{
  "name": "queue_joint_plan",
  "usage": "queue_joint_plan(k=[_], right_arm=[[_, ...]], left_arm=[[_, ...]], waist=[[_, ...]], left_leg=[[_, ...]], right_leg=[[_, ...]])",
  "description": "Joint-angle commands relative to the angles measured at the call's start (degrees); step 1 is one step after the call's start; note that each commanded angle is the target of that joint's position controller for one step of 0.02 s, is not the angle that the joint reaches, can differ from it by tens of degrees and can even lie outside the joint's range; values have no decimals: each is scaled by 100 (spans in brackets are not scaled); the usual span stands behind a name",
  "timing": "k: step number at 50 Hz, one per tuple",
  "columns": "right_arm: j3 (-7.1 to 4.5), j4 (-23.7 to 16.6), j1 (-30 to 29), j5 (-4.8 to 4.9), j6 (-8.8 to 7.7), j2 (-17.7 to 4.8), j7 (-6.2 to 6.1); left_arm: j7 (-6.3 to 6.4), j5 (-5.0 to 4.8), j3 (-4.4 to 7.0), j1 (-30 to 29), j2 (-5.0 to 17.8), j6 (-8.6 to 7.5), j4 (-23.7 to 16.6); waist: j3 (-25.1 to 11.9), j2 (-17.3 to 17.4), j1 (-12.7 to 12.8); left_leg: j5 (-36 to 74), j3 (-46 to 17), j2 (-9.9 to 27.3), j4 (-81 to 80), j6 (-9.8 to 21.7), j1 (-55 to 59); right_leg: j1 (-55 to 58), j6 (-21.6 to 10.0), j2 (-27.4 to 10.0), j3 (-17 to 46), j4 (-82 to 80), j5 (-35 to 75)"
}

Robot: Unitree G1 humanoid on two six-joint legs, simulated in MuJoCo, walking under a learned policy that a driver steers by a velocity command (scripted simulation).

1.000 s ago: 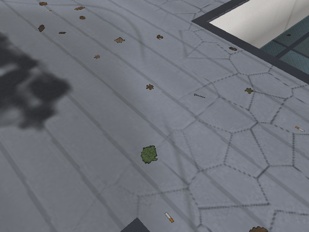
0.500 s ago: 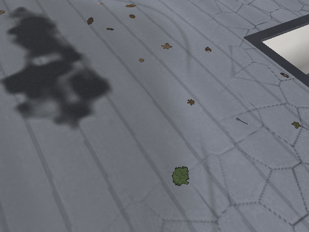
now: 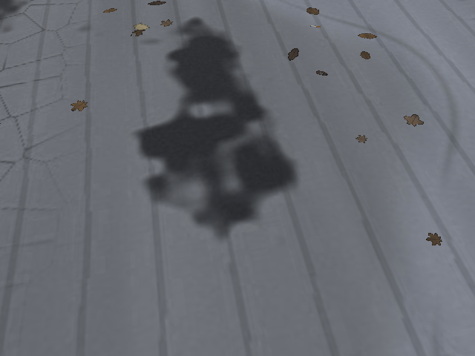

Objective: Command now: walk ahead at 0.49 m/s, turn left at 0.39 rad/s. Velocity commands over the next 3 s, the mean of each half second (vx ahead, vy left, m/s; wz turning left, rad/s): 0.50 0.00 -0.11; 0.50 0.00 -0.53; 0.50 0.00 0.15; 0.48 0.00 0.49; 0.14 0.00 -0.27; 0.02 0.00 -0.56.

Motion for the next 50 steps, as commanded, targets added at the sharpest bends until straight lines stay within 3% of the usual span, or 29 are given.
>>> queue_joint_plan(k=[1,5,8,10,11,12,13,14,15,16,17,18,20,23,28,33,36,37,38,39,40,41,42,43,44,46,48,50], right_arm=[[79,-337,0,-2,-25,67,69],[231,-585,-973,5,-108,203,136],[266,-705,-1463,42,-156,147,101],[249,-698,-1435,45,-209,51,28],[221,-602,-1155,31,-251,-12,-17],[163,-361,-464,-14,-323,-118,-76],[52,-67,485,-128,-406,-426,-160],[-89,-20,1355,-256,-441,-1024,-266],[-160,56,1388,-52,-344,-1171,-287],[-61,9,950,37,-309,-742,-275],[40,-3,521,74,-348,-366,-253],[92,10,271,84,-386,-142,-235],[130,106,169,120,-467,16,-269],[91,287,394,178,-604,-47,-292],[95,536,696,139,-602,-35,-311],[11,739,1059,131,-539,-384,-377],[-33,832,1124,109,-425,-588,-424],[-61,844,1106,97,-365,-694,-433],[-85,832,1084,106,-297,-786,-429],[-71,751,1057,98,-267,-763,-411],[82,367,1333,199,-297,-89,-315],[18,112,804,161,-380,-376,-253],[14,-60,118,172,-437,-438,-227],[64,-46,136,204,-503,-357,-230],[62,43,242,154,-492,-318,-248],[73,105,491,-26,-275,-258,-240],[85,53,446,-46,-119,-166,-198],[99,-45,140,-24,-62,-124,-168]], left_arm=[[-53,6,39,172,408,-148,-134],[-74,-74,16,436,483,-96,85],[-53,-60,39,842,708,-15,290],[-25,-30,63,953,837,59,401],[-10,-28,66,961,874,92,447],[-7,-66,56,939,863,122,492],[-9,-112,10,924,721,115,441],[-31,-212,-131,959,186,93,99],[3,-247,-62,1250,266,144,129],[34,-146,47,876,599,212,171],[-4,-132,36,574,447,209,129],[-30,-114,42,481,350,244,160],[-112,34,71,546,241,401,214],[-205,58,91,198,113,519,63],[-306,63,24,-857,36,533,-340],[-402,99,-35,-1718,137,523,-704],[-354,120,20,-1585,262,521,-737],[-324,117,68,-1224,348,509,-653],[-283,117,142,-579,463,463,-470],[-200,175,283,379,759,413,-160],[-107,200,484,631,1529,408,-166],[-85,-7,508,678,1676,471,-295],[-38,-31,479,475,1567,513,-207],[0,-69,403,171,1252,497,-198],[9,-80,341,-107,1023,460,-225],[4,-137,251,-380,768,370,-288],[-20,-155,253,-244,826,261,-252],[-21,-133,258,-13,888,225,-194]], waist=[[92,-668,-163],[208,-693,-19],[268,-687,145],[245,-745,99],[123,-789,-43],[-220,-658,-381],[-877,-463,-731],[-1834,498,-955],[-2164,1050,-824],[-1301,328,-679],[-616,195,-510],[-289,128,-345],[-52,260,-88],[31,140,31],[338,132,-74],[505,73,-280],[280,170,-160],[29,216,10],[-365,165,284],[-924,-188,703],[-1583,-1496,493],[-1977,-1269,567],[-1103,-727,571],[-516,-441,313],[-239,-193,34],[-253,-303,-274],[-285,-335,-334],[-158,-409,-253]], left_leg=[[570,-246,166,-445,-60,-541],[1284,452,164,-2113,-114,98],[968,658,105,-2734,-116,384],[503,683,-29,-3069,-38,610],[322,695,-162,-3313,23,1038],[499,722,-295,-3785,137,1991],[506,296,113,-3785,321,3474],[-79,-1762,1962,-3939,695,5186],[-170,-3335,2631,-4627,1113,5348],[-333,-2598,2307,-4698,954,4679],[-31,-1831,2009,-4913,799,3922],[278,-1253,1744,-5147,592,3358],[828,-520,1456,-5362,406,2787],[1591,82,1408,-5529,457,2798],[1930,961,1237,-5579,439,2826],[2417,1405,1451,-5426,356,3393],[4521,1687,1506,-4487,248,3942],[5228,1759,1500,-3779,223,4026],[5263,1816,1450,-2728,180,3873],[4173,1863,1308,-1199,4,3008],[176,1804,573,982,-335,608],[-1784,565,-238,1933,-470,-531],[-1141,145,139,1886,-397,-1130],[-546,179,386,1359,-364,-935],[-370,152,545,860,-366,-519],[-323,122,634,414,-491,184],[-227,205,594,117,-599,226],[207,296,590,-328,-664,-47]], right_leg=[[163,-737,-1584,1112,-1223,1159],[10,-608,-1256,564,-1197,1689],[449,-672,-1447,828,-977,2142],[819,-666,-1563,983,-594,2681],[911,-619,-1537,1000,-193,3193],[794,-519,-1344,841,652,3556],[55,-400,-1074,686,1796,2787],[-1527,-195,-548,347,3707,195],[-2587,-166,3,607,4867,-1919],[-2929,-224,-364,1004,5133,-1550],[-2918,-216,-538,1033,4966,-1097],[-2703,-172,-662,1024,4726,-821],[-2393,-53,-739,989,4583,-581],[-2720,28,-761,939,4575,-88],[-3035,83,-769,732,3358,1004],[-2585,-198,-606,212,2014,910],[-2048,-520,-183,-124,1725,76],[-1610,-655,48,-203,1659,-250],[-828,-805,293,-200,1395,-355],[593,-1024,188,269,1042,-394],[2537,-1781,-1619,3008,819,-837],[2893,-2144,-2225,5316,-287,-774],[2433,-1906,-2039,4363,-434,-392],[1586,-1688,-1886,3630,-441,306],[916,-1428,-1546,3084,-479,959],[209,-1262,-1124,2467,-597,1653],[25,-1283,-927,2246,-655,1990],[37,-1202,-857,2126,-817,1881]])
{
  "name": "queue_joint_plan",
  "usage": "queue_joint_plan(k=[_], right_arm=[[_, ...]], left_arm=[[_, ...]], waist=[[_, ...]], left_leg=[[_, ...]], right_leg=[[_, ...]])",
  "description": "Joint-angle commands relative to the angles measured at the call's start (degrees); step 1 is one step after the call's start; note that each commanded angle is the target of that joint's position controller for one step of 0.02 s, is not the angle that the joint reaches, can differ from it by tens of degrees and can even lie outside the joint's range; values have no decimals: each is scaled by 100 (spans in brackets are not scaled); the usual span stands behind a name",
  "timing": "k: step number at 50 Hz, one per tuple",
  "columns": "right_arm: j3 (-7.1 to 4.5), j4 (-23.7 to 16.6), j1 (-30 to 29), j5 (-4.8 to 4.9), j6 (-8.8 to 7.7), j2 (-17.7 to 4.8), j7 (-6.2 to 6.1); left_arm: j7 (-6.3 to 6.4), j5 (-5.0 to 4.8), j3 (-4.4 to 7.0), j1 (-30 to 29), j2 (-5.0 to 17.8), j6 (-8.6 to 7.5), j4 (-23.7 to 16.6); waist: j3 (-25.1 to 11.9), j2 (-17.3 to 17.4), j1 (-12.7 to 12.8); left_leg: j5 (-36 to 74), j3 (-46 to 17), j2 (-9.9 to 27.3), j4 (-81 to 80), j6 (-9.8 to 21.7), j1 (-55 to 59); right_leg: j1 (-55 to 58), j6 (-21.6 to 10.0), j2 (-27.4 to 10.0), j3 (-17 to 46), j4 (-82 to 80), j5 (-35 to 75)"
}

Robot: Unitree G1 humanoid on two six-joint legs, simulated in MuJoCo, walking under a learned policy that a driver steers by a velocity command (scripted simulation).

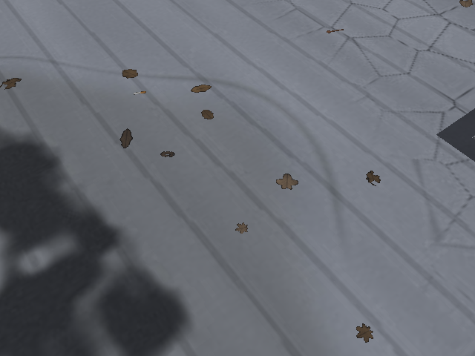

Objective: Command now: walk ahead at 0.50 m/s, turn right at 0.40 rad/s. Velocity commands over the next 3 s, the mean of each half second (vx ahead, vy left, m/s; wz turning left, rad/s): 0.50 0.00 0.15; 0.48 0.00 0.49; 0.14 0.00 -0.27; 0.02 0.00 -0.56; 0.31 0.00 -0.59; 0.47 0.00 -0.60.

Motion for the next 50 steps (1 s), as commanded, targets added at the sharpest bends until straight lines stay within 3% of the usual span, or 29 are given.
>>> queue_joint_plan(k=[1,3,6,11,13,15,16,17,18,19,20,21,22,23,24,26,28,33,38,41,42,43,44,45,46,47,48,50], right_arm=[[-76,-177,291,-11,104,-345,39],[-64,-239,-85,13,96,-345,61],[-40,-342,-552,84,74,-347,99],[15,-538,-1193,131,20,-330,193],[12,-562,-1145,139,-3,-346,219],[-28,-421,-665,140,-7,-408,167],[-79,-262,-146,136,-20,-505,124],[-147,-7,664,111,-59,-603,87],[-254,218,1577,8,-90,-863,34],[-484,215,2035,-61,-58,-1609,-24],[-433,249,1636,207,-9,-1371,57],[-409,200,1192,296,12,-1244,77],[-341,139,905,261,26,-926,80],[-293,134,762,240,20,-767,60],[-246,168,688,255,0,-650,32],[-260,195,778,264,-87,-752,26],[-306,229,917,274,-118,-912,17],[-347,310,1492,293,-75,-957,-5],[-368,316,1888,192,-29,-1000,-79],[-408,165,1541,154,-35,-1143,-144],[-421,99,1338,151,-53,-1205,-133],[-413,80,1223,194,-90,-1204,-85],[-329,-34,1246,271,-145,-916,-19],[-202,-202,1874,465,-144,-327,-33],[-225,-81,1955,249,-81,-770,-84],[-254,44,1681,162,-36,-843,-85],[-223,36,1393,121,-28,-725,-57],[-183,1,1268,51,51,-542,-3]], left_arm=[[18,-9,140,220,720,-175,-279],[14,-14,86,502,604,-206,-163],[24,14,48,752,622,-256,-66],[116,143,-32,1010,592,-281,139],[176,178,-47,920,640,-281,201],[228,196,-53,715,743,-294,219],[243,224,-46,675,806,-279,244],[244,224,-37,605,876,-245,243],[249,176,-59,467,890,-260,131],[169,-15,-145,760,490,-307,-156],[129,142,-93,585,697,-352,-204],[86,177,-115,180,672,-391,-349],[54,154,-137,-56,687,-444,-417],[41,173,-140,-135,623,-411,-441],[39,247,-161,-82,571,-306,-472],[9,310,-207,15,429,-115,-490],[-6,300,-229,-281,385,-45,-637],[-36,243,-264,-1476,369,-35,-1051],[-63,177,-317,-2247,407,-115,-1366],[-40,145,-274,-1869,603,-195,-1341],[2,134,-223,-1383,724,-226,-1196],[68,154,-151,-651,879,-290,-990],[170,265,-47,191,1254,-347,-913],[226,376,87,483,1762,-276,-954],[199,266,87,245,1489,-191,-916],[166,211,-32,-103,952,-195,-964],[114,176,-124,-282,606,-229,-907],[76,113,-209,-242,405,-314,-683]], waist=[[-261,-309,-114],[-141,-396,61],[-98,-459,260],[241,-422,416],[286,-419,299],[14,-527,36],[-288,-576,-185],[-702,-533,-536],[-1178,-341,-973],[-1804,955,-817],[-1893,753,-587],[-1052,359,-415],[-561,-89,-324],[-237,-285,-144],[-129,-253,35],[-231,-65,124],[-179,2,94],[-94,164,-364],[-130,250,-656],[-203,353,-343],[-373,365,-112],[-738,124,263],[-1485,-407,591],[-2255,-1661,363],[-1989,-1405,185],[-1111,-595,93],[-713,-227,57],[-518,-663,-115]], left_leg=[[658,225,1,-544,-94,-344],[1159,268,24,-1126,-41,-557],[1658,341,-50,-1761,118,-711],[1600,490,-334,-2568,440,-758],[1261,531,-536,-2861,621,-452],[781,772,-922,-3004,855,370],[534,857,-1134,-3066,977,904],[599,873,-1295,-3406,1121,1772],[575,140,-766,-3570,1427,3188],[409,-2694,880,-3741,2362,4847],[827,-4273,1233,-4520,2610,4983],[451,-3388,1048,-4614,2437,4255],[671,-2797,871,-4814,2249,3485],[1018,-2378,598,-4948,2041,2885],[1385,-2030,335,-5054,1884,2440],[1891,-1651,87,-5145,1855,2103],[1945,-1453,-90,-5262,1828,1932],[2103,-1481,-311,-5160,1470,2440],[2816,-1829,-178,-4648,1419,3213],[3088,-2088,-64,-4252,1204,3111],[3481,-2096,-142,-3885,1087,2901],[3624,-1899,-439,-3021,948,2648],[2630,-1515,-790,-1628,800,2047],[-1067,-707,-1647,-1,582,332],[-1539,-547,-1352,652,599,-278],[-1024,-602,-1128,815,553,-232],[-761,-557,-1043,644,486,-42],[-769,-496,-922,173,340,317]], right_leg=[[334,-644,-1453,1300,-1121,1814],[630,-429,-1449,1158,-1211,2032],[1161,-189,-1512,918,-1233,2368],[1809,-160,-1792,528,-1317,2695],[1968,-106,-1911,322,-1161,3333],[2044,21,-1917,47,-480,5211],[2119,77,-1900,-55,250,5995],[1950,140,-1811,-192,1334,6044],[905,231,-1689,-334,2780,4798],[-1281,574,-673,-652,5326,1342],[-2338,529,-230,206,6045,-1679],[-2722,484,-685,542,5912,-1206],[-2652,510,-924,455,5517,-833],[-2449,556,-1087,423,5089,-759],[-2178,661,-1198,401,4753,-739],[-1920,837,-1238,256,4357,-688],[-2037,988,-1270,128,3855,-354],[-2484,1163,-1196,52,2358,840],[-2543,1079,-931,88,1501,854],[-1577,884,-783,225,879,431],[-811,783,-645,184,720,190],[244,634,-664,197,360,284],[1563,356,-1644,1120,188,-572],[3133,-275,-3277,3522,-181,-1147],[2634,-553,-3353,4518,-465,-1134],[1788,-530,-3065,3602,-453,-221],[1198,-477,-2746,2703,-395,1225],[664,-313,-2237,1574,-381,3448]])
Over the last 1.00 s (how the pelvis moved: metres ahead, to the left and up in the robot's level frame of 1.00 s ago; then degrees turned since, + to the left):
0.51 -0.07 0.00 -25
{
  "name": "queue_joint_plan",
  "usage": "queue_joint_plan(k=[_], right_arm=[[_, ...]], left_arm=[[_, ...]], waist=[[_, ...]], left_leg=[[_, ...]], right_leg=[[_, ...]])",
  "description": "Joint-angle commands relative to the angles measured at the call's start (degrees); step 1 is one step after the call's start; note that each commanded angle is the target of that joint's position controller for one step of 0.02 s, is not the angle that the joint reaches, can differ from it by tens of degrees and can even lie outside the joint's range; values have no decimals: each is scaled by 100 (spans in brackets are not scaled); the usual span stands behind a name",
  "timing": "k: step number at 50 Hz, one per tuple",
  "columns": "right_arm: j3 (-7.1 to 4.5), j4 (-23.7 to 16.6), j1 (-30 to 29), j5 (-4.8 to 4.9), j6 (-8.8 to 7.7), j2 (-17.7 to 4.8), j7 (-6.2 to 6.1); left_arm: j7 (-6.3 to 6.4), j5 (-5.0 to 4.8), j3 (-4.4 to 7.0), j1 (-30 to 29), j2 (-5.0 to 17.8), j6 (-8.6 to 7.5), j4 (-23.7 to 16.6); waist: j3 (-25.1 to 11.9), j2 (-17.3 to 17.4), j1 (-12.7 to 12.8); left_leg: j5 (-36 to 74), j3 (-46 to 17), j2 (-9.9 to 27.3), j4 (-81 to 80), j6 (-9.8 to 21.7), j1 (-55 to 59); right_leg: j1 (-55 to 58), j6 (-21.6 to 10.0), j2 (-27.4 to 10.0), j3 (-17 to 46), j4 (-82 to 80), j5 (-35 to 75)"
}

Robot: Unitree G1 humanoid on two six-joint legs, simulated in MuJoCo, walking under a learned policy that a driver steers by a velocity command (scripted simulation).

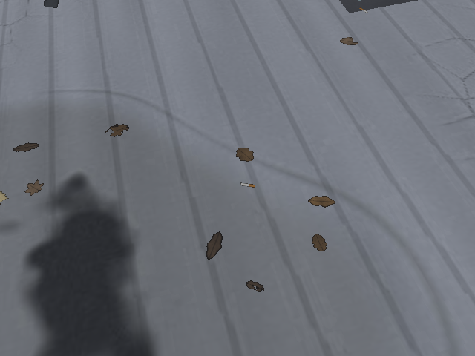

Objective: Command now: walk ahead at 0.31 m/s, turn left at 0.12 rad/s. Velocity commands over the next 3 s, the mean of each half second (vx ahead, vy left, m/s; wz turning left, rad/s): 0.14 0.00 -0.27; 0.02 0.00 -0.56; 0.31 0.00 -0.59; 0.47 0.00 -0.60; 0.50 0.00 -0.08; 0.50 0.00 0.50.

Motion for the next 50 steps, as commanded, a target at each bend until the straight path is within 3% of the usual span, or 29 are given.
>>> queue_joint_plan(k=[1,4,6,11,14,15,16,17,18,19,20,22,26,29,32,34,35,36,37,38,39,40,42,43,45,49,50], right_arm=[[7,-251,330,-123,50,-144,53],[85,-284,179,-126,104,-62,79],[186,-360,-196,-85,114,70,58],[238,-503,-808,44,144,-118,-100],[222,-470,-579,-1,60,-180,-207],[159,-480,-417,-79,10,-454,-261],[129,-588,-316,-110,-7,-788,-305],[15,-533,-298,56,116,-1015,-288],[86,-615,-383,113,155,-647,-275],[164,-668,-700,102,155,-353,-281],[205,-748,-1007,40,186,-220,-292],[191,-757,-1078,-15,175,-243,-330],[125,-660,-840,-28,166,-324,-313],[58,-642,-834,-60,193,-467,-252],[-35,-600,-769,-80,234,-680,-178],[-91,-591,-840,-28,279,-797,-158],[-109,-562,-810,-4,310,-796,-151],[-103,-497,-556,-28,345,-659,-123],[36,-862,-513,-25,397,-119,-105],[17,-979,-1225,-77,491,-364,-207],[6,-950,-1168,10,531,-349,-202],[-12,-837,-991,75,505,-387,-173],[-71,-656,-699,-51,454,-527,-133],[-84,-634,-648,-66,454,-530,-107],[-70,-677,-716,-26,473,-443,-87],[-48,-787,-954,-9,512,-409,-127],[-45,-808,-968,-31,501,-434,-117]], left_arm=[[-54,-107,103,804,443,-135,149],[-92,-157,128,767,592,-156,315],[-81,-136,161,784,697,-71,401],[-66,-139,310,1070,939,177,512],[-15,-217,367,891,950,315,437],[-9,-243,325,945,738,323,336],[6,-197,225,1186,267,332,215],[64,-181,307,1520,507,438,231],[77,-52,390,1538,792,532,366],[51,-30,424,1379,750,600,414],[30,-48,436,1349,686,666,432],[-33,-46,439,1311,609,763,424],[-136,-101,398,915,495,866,208],[-220,-109,328,576,417,909,4],[-250,-146,319,456,498,885,-152],[-256,-154,314,600,480,829,-174],[-237,-138,321,768,509,774,-127],[-184,-79,377,854,756,703,-108],[-134,-43,574,792,1690,658,-312],[-103,-27,645,1196,1737,667,-220],[-60,-51,569,1018,1465,678,-193],[-34,-98,500,587,1219,696,-252],[-10,-152,441,189,995,690,-388],[-25,-174,420,268,933,674,-394],[-40,-195,449,488,996,637,-348],[-10,-156,491,799,1074,624,-293],[-11,-145,506,923,1097,626,-273]], waist=[[-480,-811,111],[-706,-865,-57],[-683,-899,11],[-637,-963,227],[-458,-742,-3],[-591,-285,19],[-806,809,159],[-979,1488,154],[-752,722,214],[-430,437,314],[-346,395,443],[-348,579,469],[-481,635,323],[-485,759,201],[-571,851,135],[-612,743,277],[-610,536,383],[-468,-244,390],[-292,-2098,234],[-114,-1360,727],[-34,-997,474],[71,-846,240],[-165,-995,111],[-348,-885,127],[-444,-693,197],[-356,-818,368],[-466,-815,420]], left_leg=[[120,-63,348,-2,-200,-929],[415,330,406,-799,-363,-725],[690,491,410,-1585,-443,-433],[1165,517,323,-2487,-371,60],[1795,379,434,-3786,-194,894],[2120,-242,1167,-4081,-33,1424],[3683,-1359,2543,-4277,262,1899],[4208,-2002,3133,-4430,1086,1628],[3713,-1794,2897,-4555,1196,1443],[3343,-1276,2546,-4643,1074,1117],[3123,-835,2264,-4731,906,922],[3570,-231,2002,-4693,878,823],[3270,149,2085,-4635,946,1032],[2672,333,2165,-4584,918,901],[2724,400,2320,-4357,873,878],[2604,557,2318,-4002,666,758],[2243,761,2220,-3639,393,469],[1359,1138,1919,-2838,-42,-74],[-995,1622,862,-1472,-583,-1598],[-1188,694,700,-628,-555,-1707],[-735,421,779,-327,-517,-1635],[-179,322,831,-367,-473,-1553],[334,392,750,-206,-472,-1456],[391,386,704,-89,-499,-1396],[446,335,690,-142,-554,-1493],[362,243,652,-716,-611,-1672],[321,240,641,-882,-614,-1611]], right_leg=[[1393,-936,-1414,1393,-993,4156],[1342,-1031,-1202,1051,-978,5055],[1107,-994,-1021,884,-947,4978],[865,-881,-1004,1317,-721,3617],[402,-566,-812,1712,-193,1970],[-7,-328,-542,1663,280,868],[-492,-110,86,970,1493,-1439],[-827,-58,596,213,2554,-3007],[-948,-22,290,394,3250,-2782],[-969,52,158,436,3482,-2358],[-886,163,67,418,3550,-2057],[-789,328,64,269,3730,-1686],[-741,418,-18,151,3098,-1499],[-306,327,-107,-11,2188,-1547],[132,174,-47,-244,1507,-1641],[608,27,17,-373,659,-1237],[1073,-67,92,-337,-54,-749],[1433,-179,-262,474,-941,-498],[1706,-793,-2107,3043,-1356,884],[1155,-1363,-2284,3018,-1306,1616],[1018,-1369,-1927,2536,-1248,1484],[917,-1155,-1507,2107,-1266,1130],[1153,-979,-1051,1735,-1161,1465],[1281,-991,-1017,1721,-1103,1726],[1525,-1026,-1032,1833,-1053,1836],[1770,-1109,-1036,2243,-1037,1450],[1798,-1161,-1009,2408,-1154,634]])
Over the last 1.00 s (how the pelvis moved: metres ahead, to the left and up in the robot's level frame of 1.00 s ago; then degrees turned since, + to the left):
0.57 0.08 -0.01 24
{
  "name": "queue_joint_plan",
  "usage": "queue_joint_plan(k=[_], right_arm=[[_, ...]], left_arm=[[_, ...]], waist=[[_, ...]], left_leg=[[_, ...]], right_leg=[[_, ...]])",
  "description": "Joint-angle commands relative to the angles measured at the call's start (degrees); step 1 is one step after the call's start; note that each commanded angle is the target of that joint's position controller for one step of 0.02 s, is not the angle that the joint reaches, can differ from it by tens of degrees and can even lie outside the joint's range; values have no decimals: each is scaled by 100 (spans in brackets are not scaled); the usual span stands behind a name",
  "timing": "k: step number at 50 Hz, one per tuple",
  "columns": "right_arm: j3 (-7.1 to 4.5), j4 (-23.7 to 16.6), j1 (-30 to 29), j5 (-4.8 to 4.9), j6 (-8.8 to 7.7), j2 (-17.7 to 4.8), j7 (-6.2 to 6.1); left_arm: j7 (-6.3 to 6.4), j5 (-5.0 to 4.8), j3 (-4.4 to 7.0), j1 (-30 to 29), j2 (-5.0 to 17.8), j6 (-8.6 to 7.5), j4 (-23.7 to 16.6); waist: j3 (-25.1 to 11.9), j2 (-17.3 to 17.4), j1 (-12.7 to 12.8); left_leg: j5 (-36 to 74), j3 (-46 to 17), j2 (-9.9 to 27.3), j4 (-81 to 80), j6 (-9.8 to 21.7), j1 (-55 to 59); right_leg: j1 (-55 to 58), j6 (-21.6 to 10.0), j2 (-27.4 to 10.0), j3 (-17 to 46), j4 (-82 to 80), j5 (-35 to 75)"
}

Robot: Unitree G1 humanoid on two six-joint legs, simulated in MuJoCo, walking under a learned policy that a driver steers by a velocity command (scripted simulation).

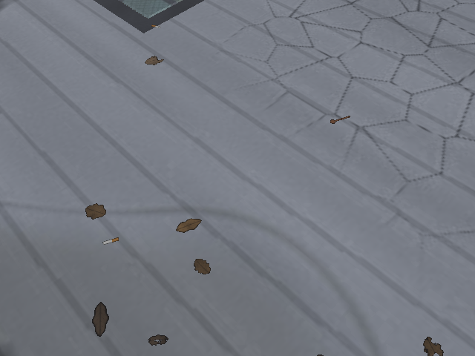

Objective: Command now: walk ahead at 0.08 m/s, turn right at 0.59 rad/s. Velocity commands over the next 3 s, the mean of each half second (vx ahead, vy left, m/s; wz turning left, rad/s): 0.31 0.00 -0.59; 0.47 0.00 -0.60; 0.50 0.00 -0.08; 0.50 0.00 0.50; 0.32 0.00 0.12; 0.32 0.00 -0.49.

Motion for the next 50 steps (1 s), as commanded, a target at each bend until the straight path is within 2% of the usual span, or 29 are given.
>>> queue_joint_plan(k=[1,2,4,9,10,12,13,14,15,16,17,18,20,25,28,31,33,35,36,37,38,39,40,41,42,43,45,47,50], right_arm=[[-87,-460,-265,-35,-85,-465,7],[-86,-493,-364,-51,-105,-481,29],[-77,-554,-531,-55,-171,-490,64],[-7,-631,-579,15,-408,-430,68],[3,-614,-443,49,-447,-422,47],[18,-395,348,97,-527,-326,-57],[-70,-284,818,51,-577,-681,-151],[-160,-353,1163,-20,-602,-1265,-216],[-237,-343,759,-99,-589,-1506,-210],[-173,-337,548,-75,-597,-1143,-169],[-81,-380,297,-12,-629,-777,-112],[-37,-412,194,4,-664,-632,-78],[-9,-333,386,-1,-745,-530,-52],[-30,-52,976,-1,-854,-496,76],[-18,54,1029,11,-869,-466,85],[-36,227,1239,20,-859,-575,41],[-42,329,1287,13,-819,-671,6],[-66,422,1361,12,-750,-877,-45],[-56,417,1349,38,-716,-913,-68],[-26,297,1273,24,-716,-854,-50],[134,-135,1490,57,-741,-98,119],[10,-279,905,27,-774,-637,113],[17,-447,405,76,-817,-629,119],[88,-434,428,72,-877,-496,112],[83,-372,474,10,-847,-484,106],[88,-338,655,-87,-748,-486,116],[81,-301,809,-173,-557,-424,159],[88,-357,662,-144,-455,-318,186],[98,-634,-134,-134,-436,-268,179]], left_arm=[[23,42,268,425,951,-55,-231],[8,69,273,454,961,-53,-230],[-21,109,291,499,1009,-69,-220],[-85,141,335,460,1093,-175,-183],[-105,138,340,337,1084,-187,-204],[-97,89,325,-178,982,-187,-310],[-68,48,267,-224,719,-238,-364],[-63,-31,104,-28,148,-304,-493],[-39,162,160,-265,576,-323,-526],[-87,229,206,-289,763,-334,-527],[-173,215,211,-110,759,-340,-370],[-244,205,211,67,714,-316,-238],[-356,215,187,24,643,-268,-207],[-451,197,96,-775,452,-234,-479],[-519,199,-5,-1262,294,-252,-655],[-584,208,-103,-1773,186,-259,-884],[-537,228,-109,-1664,218,-256,-889],[-432,257,-27,-924,407,-285,-709],[-368,285,64,-33,570,-339,-448],[-280,335,209,929,897,-368,-157],[-196,252,361,859,1531,-341,-239],[-170,81,384,1114,1502,-298,-352],[-121,70,361,851,1379,-292,-184],[-87,41,289,629,1101,-319,-115],[-63,53,232,375,915,-360,-124],[-49,36,176,189,777,-386,-140],[-75,0,136,163,695,-487,-129],[-52,-6,145,338,744,-535,-45],[-46,4,173,679,824,-554,41]], waist=[[-512,-882,241],[-427,-924,283],[-253,-948,325],[-186,-846,235],[-175,-845,117],[-112,-613,-488],[-218,-56,-683],[-734,1099,-676],[-10,608,-492],[335,321,-225],[425,253,-84],[378,394,-15],[231,478,-76],[303,322,-311],[343,374,-370],[413,396,-474],[263,433,-347],[-332,556,46],[-871,482,452],[-1445,98,891],[-2122,-1536,439],[-2583,-838,817],[-1670,-511,694],[-966,-316,435],[-601,-155,178],[-481,-217,-55],[-484,-280,-223],[-364,-375,-218],[-79,-416,-8]], left_leg=[[-99,-91,-1,-400,-22,-676],[-133,-95,-21,-580,-12,-671],[-224,-106,-80,-938,20,-606],[-433,-154,-310,-1853,242,300],[-409,-155,-368,-2166,308,750],[390,-65,-392,-3558,452,2554],[14,-614,231,-3895,540,3696],[-2016,-2638,1914,-4703,878,4164],[-2766,-3616,2271,-5104,1181,3215],[-2627,-3250,2169,-4991,1282,2781],[-2104,-2613,1788,-5031,1159,2641],[-1395,-1965,1470,-5056,1045,2594],[-184,-1146,1230,-5034,1029,2609],[1617,-170,1191,-4952,1081,2897],[2546,375,1119,-4848,1038,2872],[3122,678,1259,-4762,980,3009],[4638,962,1310,-4258,888,3217],[6718,1197,1372,-2882,825,3346],[6530,1313,1360,-1720,752,2930],[5049,1369,1233,-130,645,1802],[-635,1278,272,1979,315,-614],[-906,141,-68,2810,344,-1123],[-193,-67,258,2651,398,-1527],[156,23,452,2109,412,-1332],[180,8,589,1690,379,-1036],[111,-11,641,1451,311,-675],[31,55,645,1050,182,-378],[306,147,637,679,74,-523],[1019,208,615,-16,-47,-991]], right_leg=[[1014,-885,-1445,1898,-812,-314],[930,-934,-1426,2112,-971,-1204],[786,-1000,-1423,2434,-1120,-1937],[219,-990,-1262,2799,-976,-2043],[-90,-916,-1180,2825,-919,-2047],[-1330,-499,-673,2503,-484,-2291],[-2348,-137,-255,1943,360,-2669],[-2799,162,423,671,2244,-2666],[-3391,171,285,412,2996,-1953],[-3358,168,-188,444,3331,-1473],[-3222,239,-290,364,3435,-1107],[-3074,327,-320,231,3581,-803],[-3034,421,-453,27,3977,-366],[-3483,512,-613,-208,3712,166],[-3157,480,-686,-596,2752,492],[-2695,263,-709,-1064,1781,379],[-2106,11,-467,-1338,1330,39],[-1015,-298,-3,-1527,1137,-452],[195,-486,147,-1401,779,-288],[1717,-712,-340,-614,585,-562],[3484,-1440,-2250,2411,331,-1026],[3573,-1710,-2597,3862,-299,-321],[3007,-1538,-2327,2776,-379,449],[2090,-1399,-2125,2140,-477,1246],[1429,-1219,-1809,1702,-568,1688],[915,-1154,-1562,1393,-681,1944],[483,-1166,-1365,1158,-856,2190],[250,-1145,-1196,1045,-1003,1995],[200,-1024,-1105,1141,-1163,1741]])
Over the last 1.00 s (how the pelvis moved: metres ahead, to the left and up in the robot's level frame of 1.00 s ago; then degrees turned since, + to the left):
0.06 -0.03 0.01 -30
